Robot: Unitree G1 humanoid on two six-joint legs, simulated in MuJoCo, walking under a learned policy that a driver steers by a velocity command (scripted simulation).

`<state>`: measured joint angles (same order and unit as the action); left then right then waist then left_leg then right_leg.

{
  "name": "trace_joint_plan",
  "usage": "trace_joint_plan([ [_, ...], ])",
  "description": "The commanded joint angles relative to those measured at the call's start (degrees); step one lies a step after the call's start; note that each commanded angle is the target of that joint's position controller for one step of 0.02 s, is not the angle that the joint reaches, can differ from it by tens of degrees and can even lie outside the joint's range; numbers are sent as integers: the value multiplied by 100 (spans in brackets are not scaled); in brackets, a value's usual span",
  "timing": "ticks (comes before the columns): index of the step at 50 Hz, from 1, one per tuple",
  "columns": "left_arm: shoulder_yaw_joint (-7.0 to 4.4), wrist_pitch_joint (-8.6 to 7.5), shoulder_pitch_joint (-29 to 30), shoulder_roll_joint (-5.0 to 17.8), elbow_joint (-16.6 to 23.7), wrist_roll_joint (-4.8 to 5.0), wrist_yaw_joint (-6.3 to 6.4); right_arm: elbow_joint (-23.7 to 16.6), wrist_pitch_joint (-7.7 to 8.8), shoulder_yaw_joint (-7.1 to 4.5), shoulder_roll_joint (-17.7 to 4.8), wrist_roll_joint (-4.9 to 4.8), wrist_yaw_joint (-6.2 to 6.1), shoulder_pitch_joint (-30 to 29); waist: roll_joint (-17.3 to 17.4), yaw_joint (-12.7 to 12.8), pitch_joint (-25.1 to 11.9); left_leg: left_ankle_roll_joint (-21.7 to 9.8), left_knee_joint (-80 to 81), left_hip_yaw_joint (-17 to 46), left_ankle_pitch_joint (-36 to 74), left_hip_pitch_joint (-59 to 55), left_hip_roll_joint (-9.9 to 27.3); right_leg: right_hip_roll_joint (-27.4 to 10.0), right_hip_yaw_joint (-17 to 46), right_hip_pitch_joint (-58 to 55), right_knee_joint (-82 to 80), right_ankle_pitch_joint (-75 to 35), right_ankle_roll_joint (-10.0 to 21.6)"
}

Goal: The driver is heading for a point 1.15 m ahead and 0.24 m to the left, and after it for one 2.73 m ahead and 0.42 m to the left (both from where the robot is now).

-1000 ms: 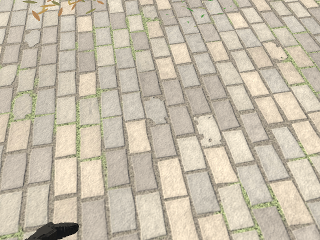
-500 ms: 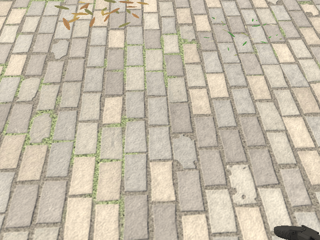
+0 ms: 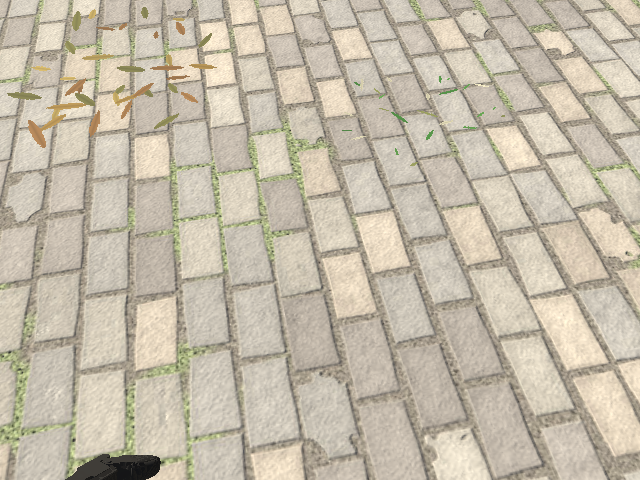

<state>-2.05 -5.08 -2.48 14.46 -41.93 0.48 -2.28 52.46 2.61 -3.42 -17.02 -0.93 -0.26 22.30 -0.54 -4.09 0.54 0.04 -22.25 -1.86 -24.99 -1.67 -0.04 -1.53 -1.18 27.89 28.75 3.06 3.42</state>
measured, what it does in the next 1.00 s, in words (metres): walks ahead: left foot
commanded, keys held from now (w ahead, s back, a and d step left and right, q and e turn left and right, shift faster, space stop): w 0.92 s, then w+q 0.08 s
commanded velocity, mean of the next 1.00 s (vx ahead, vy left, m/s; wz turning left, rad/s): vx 0.50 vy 0.00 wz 0.01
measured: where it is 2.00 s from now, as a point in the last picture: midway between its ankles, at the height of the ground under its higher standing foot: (252, 236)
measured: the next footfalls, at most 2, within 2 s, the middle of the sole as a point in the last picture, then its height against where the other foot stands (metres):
left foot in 0.54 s outside the picture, level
right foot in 1.08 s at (362, 347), level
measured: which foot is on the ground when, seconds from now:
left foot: down 0.00-0.00, up 0.02-0.52, down 0.54-1.00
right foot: down 0.00-0.56, up 0.58-1.00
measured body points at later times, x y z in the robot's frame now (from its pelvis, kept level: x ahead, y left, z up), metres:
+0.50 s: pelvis +0.26 +0.01 +0.01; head +0.29 +0.01 +0.46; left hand +0.24 +0.29 -0.13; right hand +0.48 -0.22 -0.08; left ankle +0.42 +0.13 -0.71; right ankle +0.12 -0.11 -0.72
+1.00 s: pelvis +0.53 +0.03 +0.02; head +0.56 +0.03 +0.46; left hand +0.74 +0.26 -0.08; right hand +0.52 -0.25 -0.12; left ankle +0.42 +0.13 -0.72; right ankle +0.72 -0.12 -0.69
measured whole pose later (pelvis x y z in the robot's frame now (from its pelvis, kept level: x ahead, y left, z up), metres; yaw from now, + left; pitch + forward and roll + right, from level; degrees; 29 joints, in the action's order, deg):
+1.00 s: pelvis +0.53 +0.03 +0.02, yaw +1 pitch +2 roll +2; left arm -2.6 -4.2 -1.9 14.3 -47.0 0.7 -1.6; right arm 54.7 4.0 -3.1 -14.8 -0.9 -0.2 21.4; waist -2.2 -4.8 0.8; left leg -1.9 -12.2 -2.0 -16.5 -2.5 -3.0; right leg -4.7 1.3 34.3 30.9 -2.9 0.5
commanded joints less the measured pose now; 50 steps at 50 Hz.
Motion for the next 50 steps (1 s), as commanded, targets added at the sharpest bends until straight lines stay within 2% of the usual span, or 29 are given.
trace_joint_plan([
  [1, -585, 2, -2337, 1840, -313, -59, 85, -514, 158, 132, 40, 101, 9, 477, -1553, 854, -2036, -126, -4316, 46, 465, 3508, -248, -1961, 3381, -4989, -463, 940, 1482],
  [2, -432, 8, -2382, 1286, -291, 8, 75, -421, 288, 43, -398, 12, 43, 232, -1260, 1058, -2117, -167, -5083, 854, -806, 4237, -166, -2035, 4212, -5031, -1049, 1667, 1485],
  [3, -347, 0, -1948, 1069, -232, 4, 88, -588, 370, -59, -751, -136, 80, -288, -902, 1012, -1260, -253, -5259, 835, -413, 4647, 138, -1858, 3416, -4357, -1152, 1618, 1220],
  [4, -306, 5, -1544, 955, -158, -20, 96, -665, 395, -48, -717, -129, 63, -621, -481, 856, -801, -267, -5027, 657, 119, 4529, 436, -1636, 2737, -3579, -1248, 1137, 1073],
  [5, -262, 1, -1251, 798, -137, -51, 80, -691, 379, -66, -662, -36, 41, -797, -280, 706, -430, -232, -4667, 589, 474, 4337, 610, -1429, 2271, -2883, -1431, 621, 1013],
  [6, -220, -25, -1096, 670, -124, -102, 74, -669, 321, -89, -607, -2, 34, -710, -414, 513, -343, -212, -4429, 632, 726, 3975, 761, -1271, 1948, -2445, -1595, 279, 953],
  [8, -228, -82, -1057, 667, -184, -77, 62, -597, 191, -63, -391, 10, 24, -526, -456, 355, -293, -126, -4137, 582, 921, 3634, 814, -1150, 1580, -2028, -1883, -59, 1011],
  [11, -283, -115, -1220, 863, -349, -52, 124, -745, 109, -46, -301, 72, -7, -947, -293, 373, -29, 42, -3404, 535, 1514, 3977, 867, -1137, 1185, -1895, -2152, -413, 1084],
  [13, -289, -82, -1357, 906, -445, -42, 171, -834, 124, -30, -243, 81, 10, -1297, -265, 469, 60, 84, -2712, 501, 2154, 4081, 841, -1037, 918, -1980, -2214, -457, 985],
  [17, -300, -33, -1686, 1003, -654, 15, 223, -1006, 185, 28, -123, 40, 92, -2040, -269, 734, 227, 73, -1488, 289, 3019, 3802, 617, -910, 529, -2105, -2235, -352, 817],
  [20, -313, 41, -1975, 1039, -854, 47, 235, -1174, 220, 42, -147, -3, 178, -2482, -266, 873, 358, -2, -1040, 276, 2936, 3862, 523, -1118, 553, -2574, -2059, -332, 799],
  [22, -339, 100, -2005, 1084, -941, 68, 258, -1266, 251, 32, -217, -12, 243, -2606, -306, 832, 394, -138, -825, 314, 2618, 3885, 491, -1300, 614, -2935, -1848, -521, 732],
  [24, -372, 156, -1928, 1156, -980, 78, 282, -1242, 279, -10, -345, -7, 280, -2411, -390, 660, 268, -291, -685, 230, 2207, 3502, 382, -1392, 633, -3170, -1524, -1108, 628],
  [25, -382, 184, -1809, 1197, -971, 81, 291, -1146, 290, -71, -457, 4, 274, -2043, -440, 426, 54, -394, -585, 75, 2086, 2923, 222, -1312, 536, -3175, -1102, -1938, 546],
  [26, -350, 218, -1740, 1117, -958, 68, 299, -887, 289, -196, -659, 25, 240, -1255, -357, 45, -418, -543, -484, -91, 2133, 1838, 40, -1033, 315, -2987, -194, -2647, 410],
  [27, -250, 224, -1775, 899, -856, -17, 314, -635, 280, -328, -1017, 73, 185, -223, 21, -325, -1217, -839, -715, 551, 2301, 148, 643, -724, 72, -2058, 1309, -1853, 215],
  [28, -33, 105, -2475, 204, -774, -71, 248, -509, 236, -466, -1599, 100, 166, 310, 1456, -103, -2007, -1783, -371, 3141, 1394, -2074, 2049, 288, -119, 367, 3563, 971, -235],
  [29, -94, -27, -2264, 504, -866, 12, 219, -490, 223, -327, -1098, 43, 185, 412, 1399, -272, -2240, -1853, 470, 4368, 468, -2145, 2221, 382, 700, 1137, 4333, 3007, -195],
  [30, -224, -108, -1705, 958, -694, 187, 185, -558, 240, -230, -858, 35, 182, -83, 1020, -201, -1296, -1541, 601, 3607, 162, -1397, 2036, 28, 743, 1636, 4617, 2675, -80],
  [31, -220, -129, -1343, 950, -607, 205, 204, -663, 239, -176, -700, 59, 177, -561, 645, -40, -750, -1365, 725, 2900, 448, -534, 1817, -286, 569, 1570, 4406, 2129, -31],
  [32, -236, -106, -1207, 892, -593, 121, 233, -697, 247, -124, -525, 98, 192, -892, 471, 127, -346, -1311, 929, 2383, 900, 239, 1613, -480, 499, 1358, 4048, 1719, -61],
  [33, -261, -43, -1299, 821, -625, 70, 255, -710, 283, -83, -389, 150, 200, -1071, 618, 329, -221, -1218, 1097, 2000, 1298, 747, 1412, -653, 553, 954, 3737, 1421, -78],
  [34, -251, 29, -1426, 703, -683, 50, 262, -690, 302, -76, -343, 156, 209, -1140, 681, 435, -196, -1206, 1257, 1750, 1517, 1025, 1288, -691, 539, 673, 3589, 1263, -117],
  [36, -235, 121, -1436, 551, -699, 21, 279, -600, 358, -104, -449, 130, 193, -1046, 595, 507, -123, -1301, 1445, 1390, 2041, 1232, 1236, -718, 472, 656, 3300, 981, -217],
  [38, -243, 142, -1053, 551, -566, -21, 293, -483, 364, -138, -579, 123, 134, -853, 438, 447, 26, -1355, 1560, 1188, 2408, 1144, 1252, -744, 470, 1014, 2724, 478, -335],
  [40, -231, 118, -709, 496, -471, -41, 271, -385, 332, -141, -620, 105, 76, -678, 391, 356, 88, -1280, 1593, 949, 2598, 995, 1180, -712, 439, 1153, 2050, -144, -394],
  [44, -158, 56, 64, 351, -285, 0, 184, -188, 288, -146, -706, 42, 11, -321, 384, 91, 267, -1132, 1644, 572, 2477, 862, 1054, -476, 207, 881, 809, -980, -396],
  [47, -129, 18, 571, 365, -100, 33, 97, 19, 210, -158, -716, 5, -1, 37, 341, -74, 430, -1144, 1453, 647, 2514, 386, 1253, -375, 211, 958, 349, -854, -343],
  [50, -161, -64, 656, 517, 18, 40, 11, 106, 110, -204, -796, -38, -44, 78, 407, 74, 434, -1064, 1029, 925, 2843, -53, 1483, -282, 325, 796, -51, -332, -208],
])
